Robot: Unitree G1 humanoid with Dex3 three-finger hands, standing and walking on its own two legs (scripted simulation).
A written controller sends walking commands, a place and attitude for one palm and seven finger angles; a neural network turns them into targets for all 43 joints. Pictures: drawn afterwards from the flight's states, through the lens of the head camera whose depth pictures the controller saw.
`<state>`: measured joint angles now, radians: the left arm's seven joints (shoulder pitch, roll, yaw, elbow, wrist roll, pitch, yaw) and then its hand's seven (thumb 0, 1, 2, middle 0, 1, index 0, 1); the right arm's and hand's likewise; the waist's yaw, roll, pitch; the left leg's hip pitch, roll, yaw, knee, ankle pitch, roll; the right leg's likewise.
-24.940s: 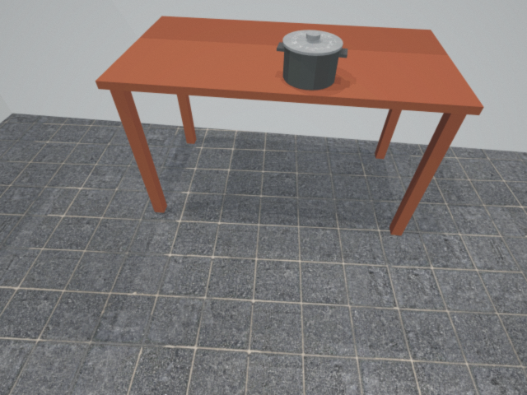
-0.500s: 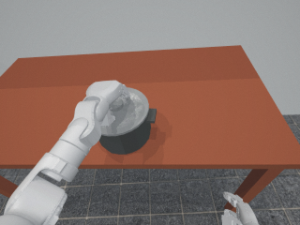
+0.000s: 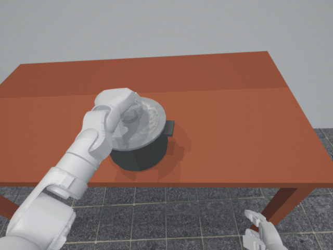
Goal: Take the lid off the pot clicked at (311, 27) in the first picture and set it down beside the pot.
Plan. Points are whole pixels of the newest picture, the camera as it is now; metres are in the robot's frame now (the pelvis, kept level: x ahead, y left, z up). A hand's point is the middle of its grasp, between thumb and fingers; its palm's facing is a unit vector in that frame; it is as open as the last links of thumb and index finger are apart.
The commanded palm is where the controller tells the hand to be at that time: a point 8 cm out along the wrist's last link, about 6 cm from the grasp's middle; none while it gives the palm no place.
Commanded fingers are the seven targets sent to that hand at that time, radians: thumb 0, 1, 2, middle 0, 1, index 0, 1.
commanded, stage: close the fingers and squeeze the knob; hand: left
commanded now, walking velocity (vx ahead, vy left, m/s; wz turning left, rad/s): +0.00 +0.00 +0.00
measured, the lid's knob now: (129, 115) +0.43 +0.12 +0.10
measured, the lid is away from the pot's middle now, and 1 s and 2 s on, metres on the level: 0.00 0.01 0.02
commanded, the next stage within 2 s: lift the lid straight up in 1.26 s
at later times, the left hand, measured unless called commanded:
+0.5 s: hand (124, 120) +0.40 +0.12 +0.12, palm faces -0.22 -0.08 -0.97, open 7.4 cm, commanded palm +0.38 +0.13 +0.18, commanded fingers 0.00 0.30 0.95 -0.79 -0.90 -0.79 -0.90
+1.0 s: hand (124, 120) +0.40 +0.12 +0.12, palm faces -0.23 -0.09 -0.97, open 7.4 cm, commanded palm +0.37 +0.13 +0.18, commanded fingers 0.00 0.47 1.03 -0.82 -0.89 -0.85 -0.89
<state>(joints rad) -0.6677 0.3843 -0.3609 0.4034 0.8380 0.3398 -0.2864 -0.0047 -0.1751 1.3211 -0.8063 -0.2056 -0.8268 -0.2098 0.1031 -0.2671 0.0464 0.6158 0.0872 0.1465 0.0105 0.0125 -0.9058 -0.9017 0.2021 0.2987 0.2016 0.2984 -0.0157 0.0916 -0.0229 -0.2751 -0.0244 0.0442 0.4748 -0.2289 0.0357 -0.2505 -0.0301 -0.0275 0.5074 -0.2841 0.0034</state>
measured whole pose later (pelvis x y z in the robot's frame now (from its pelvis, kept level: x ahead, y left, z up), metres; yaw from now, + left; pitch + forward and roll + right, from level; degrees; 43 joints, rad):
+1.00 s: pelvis +0.00 +0.00 +0.00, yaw -1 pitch +1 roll +1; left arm -0.63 0.39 -0.34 0.36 0.83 0.32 -0.28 -0.01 0.20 0.93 -0.69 -0.83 -0.73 -0.82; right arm 0.09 -0.27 0.05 0.62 0.09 0.14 0.01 0.01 -0.91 -0.90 0.20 0.30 0.20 0.30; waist -0.02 0.09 -0.02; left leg -0.27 -0.02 0.05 0.47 -0.23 0.03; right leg -0.25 -0.02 -0.02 0.50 -0.28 0.00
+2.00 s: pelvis +0.00 +0.00 +0.00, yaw +0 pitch +1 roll +0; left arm -0.73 0.43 -0.36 0.37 0.82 0.36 -0.35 0.00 0.19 0.93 -0.71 -0.81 -0.75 -0.82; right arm 0.09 -0.27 0.05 0.64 0.08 0.10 0.00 0.01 -0.91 -0.90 0.20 0.30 0.20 0.30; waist -0.01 0.09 -0.01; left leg -0.26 -0.03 0.04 0.45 -0.22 0.04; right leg -0.23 -0.03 -0.03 0.48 -0.27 0.01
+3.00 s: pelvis -0.01 +0.00 +0.00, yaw +0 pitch +0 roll +1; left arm -0.91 0.48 -0.33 0.35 0.82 0.35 -0.41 0.01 0.18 0.94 -0.72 -0.81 -0.76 -0.82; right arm 0.09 -0.28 0.06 0.64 0.09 0.09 -0.01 0.01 -0.91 -0.90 0.20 0.30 0.20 0.30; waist 0.00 0.10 -0.02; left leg -0.25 -0.03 0.04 0.44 -0.19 0.04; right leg -0.23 -0.03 -0.03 0.48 -0.25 0.00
